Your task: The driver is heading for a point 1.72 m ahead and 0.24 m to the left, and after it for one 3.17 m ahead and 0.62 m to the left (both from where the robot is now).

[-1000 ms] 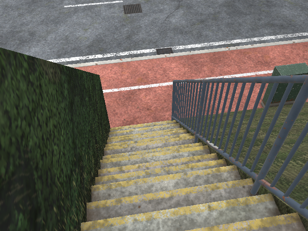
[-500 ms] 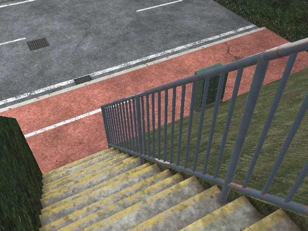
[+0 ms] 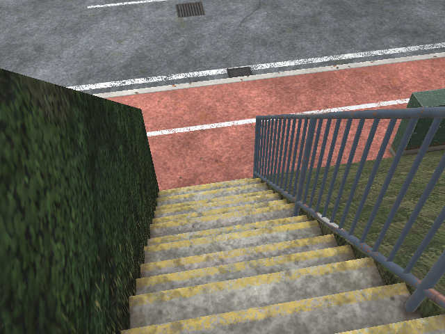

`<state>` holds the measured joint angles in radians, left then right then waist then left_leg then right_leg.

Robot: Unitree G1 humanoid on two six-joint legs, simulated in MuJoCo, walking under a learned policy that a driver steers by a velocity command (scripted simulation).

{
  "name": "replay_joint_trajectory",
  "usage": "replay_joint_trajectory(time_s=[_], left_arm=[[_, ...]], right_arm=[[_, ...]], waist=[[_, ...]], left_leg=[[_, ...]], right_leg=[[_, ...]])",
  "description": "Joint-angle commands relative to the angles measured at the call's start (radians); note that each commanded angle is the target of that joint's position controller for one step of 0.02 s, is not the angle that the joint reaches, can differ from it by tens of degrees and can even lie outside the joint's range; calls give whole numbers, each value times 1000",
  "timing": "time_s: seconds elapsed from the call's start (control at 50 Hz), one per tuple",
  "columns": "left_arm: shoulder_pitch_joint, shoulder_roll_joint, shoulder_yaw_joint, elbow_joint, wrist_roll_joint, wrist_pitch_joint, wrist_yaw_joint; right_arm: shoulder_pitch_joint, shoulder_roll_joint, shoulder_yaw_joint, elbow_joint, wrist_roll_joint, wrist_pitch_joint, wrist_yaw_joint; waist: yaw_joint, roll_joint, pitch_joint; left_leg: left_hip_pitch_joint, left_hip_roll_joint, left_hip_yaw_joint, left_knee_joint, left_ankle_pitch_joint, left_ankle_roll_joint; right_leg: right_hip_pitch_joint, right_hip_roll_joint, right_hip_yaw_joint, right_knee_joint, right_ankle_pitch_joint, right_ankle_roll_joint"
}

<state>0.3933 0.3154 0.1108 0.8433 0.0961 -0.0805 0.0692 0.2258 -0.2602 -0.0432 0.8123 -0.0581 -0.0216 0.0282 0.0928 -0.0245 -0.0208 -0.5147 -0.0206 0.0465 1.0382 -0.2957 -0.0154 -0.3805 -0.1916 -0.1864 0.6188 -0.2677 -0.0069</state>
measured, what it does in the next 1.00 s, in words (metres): steps on the spot, turning left: left foot, then right foot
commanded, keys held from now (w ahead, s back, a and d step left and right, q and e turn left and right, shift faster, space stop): q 0.36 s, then no key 0.64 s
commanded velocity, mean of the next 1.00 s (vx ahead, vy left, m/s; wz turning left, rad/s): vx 0.00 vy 0.00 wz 0.32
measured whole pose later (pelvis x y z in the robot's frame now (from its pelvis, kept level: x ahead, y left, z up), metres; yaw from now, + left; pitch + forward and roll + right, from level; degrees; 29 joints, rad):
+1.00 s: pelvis +0.01 +0.01 +0.00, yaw +15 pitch +1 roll +1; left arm 0.19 0.25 -0.01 1.06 0.01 -0.05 -0.07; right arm 0.23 -0.22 -0.02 0.78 -0.03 -0.01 0.15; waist 0.02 -0.02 0.06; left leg -0.29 -0.09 -0.10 0.60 -0.34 0.03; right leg -0.30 0.02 -0.09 0.62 -0.35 -0.07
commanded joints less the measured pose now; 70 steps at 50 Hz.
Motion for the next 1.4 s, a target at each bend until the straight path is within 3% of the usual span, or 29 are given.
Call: replay_joint_trajectory(time_s=[0.02,0.04,0.08,0.1,0.12,0.14,0.16,0.18,0.2,0.22,0.26,0.3,0.38,0.4,0.42,0.44,0.46,0.48,0.5,0.52,0.58,0.64,1.14,1.2,1.28,1.32,1.36,1.38,1.4], left_arm=[[-194,123,11,-93,5,-58,-5],[-112,139,15,-67,-25,-63,6],[-96,191,35,-34,-21,-74,18],[-131,141,29,-80,-52,-71,7],[-150,64,4,-179,-83,-89,-13],[-207,26,-23,-203,-113,-93,-25],[-267,24,-33,-215,-131,-95,-34],[-313,52,-41,-210,-124,-81,-32],[-198,87,-40,-130,-77,-58,-17],[-81,65,-53,-93,-52,-29,-28],[-40,70,-57,-70,-20,5,-51],[-64,89,-54,-70,-41,15,-76],[-146,64,-69,-125,-49,29,-62],[-158,52,-76,-130,-51,37,-63],[-417,26,-98,-210,-80,41,-63],[-348,-48,-126,-129,-108,43,-84],[-103,-70,-132,-10,-103,40,-104],[-107,8,-118,3,-112,27,-112],[-187,101,-99,-16,-86,18,-131],[-268,146,-86,-28,-71,9,-139],[-245,80,-101,29,-111,21,-149],[-188,61,-104,75,-100,26,-156],[-172,42,-94,231,-88,32,-139],[-161,99,-62,226,-75,33,-113],[-141,13,-74,214,-59,-1,-71],[-213,-47,-100,140,-57,-19,-57],[-29,-6,-96,185,-48,-28,-50],[184,60,-77,246,-30,-30,-45],[375,136,-49,262,-12,-42,-54]], right_arm=[[304,-2,-28,-14,3,-21,49],[220,2,-27,-35,2,-34,35],[252,-6,-47,-36,3,-54,13],[376,-112,-79,-4,-21,-82,-3],[384,-315,-125,-71,-42,-101,-22],[478,-318,-126,-78,-54,-116,36],[461,-234,-103,-65,-44,-114,77],[323,-132,-75,-82,-4,-105,90],[214,-81,-55,-107,19,-89,87],[146,-62,-47,-119,17,-80,82],[66,-97,-42,-148,13,-79,70],[73,-71,-13,-120,-16,-95,52],[122,-94,3,-79,-15,-99,53],[98,-85,12,-84,-4,-100,60],[141,-67,-3,-103,71,-85,59],[164,-61,9,-68,93,-63,77],[79,-88,11,-66,69,-50,113],[198,-33,12,-66,86,-29,128],[271,-60,-5,-68,61,-21,130],[111,-109,-21,-99,56,-12,129],[35,-59,-7,-106,53,-14,116],[44,-42,3,-98,49,-15,120],[71,-56,-5,-44,29,12,118],[140,-149,-49,-23,-2,13,98],[239,-76,-50,7,-20,-20,55],[167,-53,-35,-22,0,-32,34],[104,-60,-35,-45,-21,-37,49],[46,-25,-25,-66,-21,-48,56],[21,2,-16,-61,-19,-69,48]], waist=[[-195,-87,34],[-117,-103,60],[-124,-55,-2],[-176,239,-20],[-148,296,-121],[-222,110,-130],[-231,102,-48],[-188,60,37],[-99,28,6],[-21,30,-11],[8,52,-16],[11,23,-47],[-32,101,-92],[-37,92,-101],[-160,39,-28],[-162,46,-56],[-59,79,-62],[-102,-48,-131],[-157,-92,-97],[-107,-44,27],[-110,-30,5],[-97,-11,-48],[-71,20,21],[-101,69,84],[-161,124,94],[-138,48,41],[-72,-11,-13],[19,-101,-47],[115,-138,-86]], left_leg=[[239,-27,60,-62,12,1],[215,-49,115,-107,17,5],[296,-51,81,-384,114,-13],[419,-28,-41,-510,592,35],[645,256,-552,-457,1119,292],[726,362,-630,-463,1212,381],[631,405,-697,-478,977,458],[495,372,-677,-487,608,459],[301,320,-578,-420,606,411],[75,243,-462,-404,664,371],[-135,158,-380,-423,600,326],[-202,106,-333,-380,515,269],[-16,148,-430,-292,643,242],[37,160,-451,-268,689,231],[196,148,-476,-354,449,229],[211,126,-537,-375,241,221],[45,140,-572,-369,224,227],[19,62,-533,-393,46,162],[-51,7,-372,-480,-190,113],[-129,-33,-265,-485,-287,73],[-25,-36,-201,-421,-41,77],[92,-23,-199,-439,132,81],[136,0,-177,-557,156,59],[122,48,-257,-646,-275,152],[250,215,-535,-631,-362,342],[212,218,-522,-577,-201,372],[16,108,-350,-355,-154,298],[-233,3,-214,-77,-173,214],[-486,-126,-155,293,-304,110]], right_leg=[[-289,-144,23,-110,-165,-94],[-246,-166,42,-47,-124,-75],[-186,-190,47,241,-59,-44],[-332,-46,-42,620,-257,1],[-667,99,50,830,-477,56],[-789,131,258,826,-468,83],[-885,107,324,752,-447,114],[-914,63,347,685,-379,123],[-759,25,358,749,-223,131],[-564,53,305,851,-78,122],[-430,92,236,926,89,103],[-316,98,202,901,149,97],[-306,101,184,829,-76,109],[-303,90,195,757,-124,122],[-447,96,209,262,-529,154],[-342,113,199,145,-348,158],[-79,81,229,210,88,148],[71,97,317,97,224,67],[165,113,319,72,153,-21],[135,107,303,45,92,-21],[159,85,302,12,245,-11],[168,94,258,0,301,3],[272,141,195,-96,218,-22],[182,182,173,-63,-258,-42],[-78,178,186,118,-147,-11],[-73,220,134,96,-121,1],[208,200,171,68,20,-34],[446,120,314,61,159,-127],[657,-19,650,-64,265,-291]])
Keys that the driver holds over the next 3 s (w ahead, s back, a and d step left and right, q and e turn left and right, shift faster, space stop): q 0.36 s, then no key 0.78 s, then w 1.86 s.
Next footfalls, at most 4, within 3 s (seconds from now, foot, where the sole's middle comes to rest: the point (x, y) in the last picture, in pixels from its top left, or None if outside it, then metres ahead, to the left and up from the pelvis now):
0.08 left None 0.00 0.12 -0.77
0.46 right None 0.05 -0.05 -0.77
1.80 left None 0.22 0.13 -0.97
2.14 right None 0.50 -0.04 -1.19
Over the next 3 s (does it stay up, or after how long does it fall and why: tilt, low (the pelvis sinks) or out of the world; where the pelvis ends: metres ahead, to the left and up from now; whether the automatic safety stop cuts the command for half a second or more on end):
stays up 0.83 0.09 -0.76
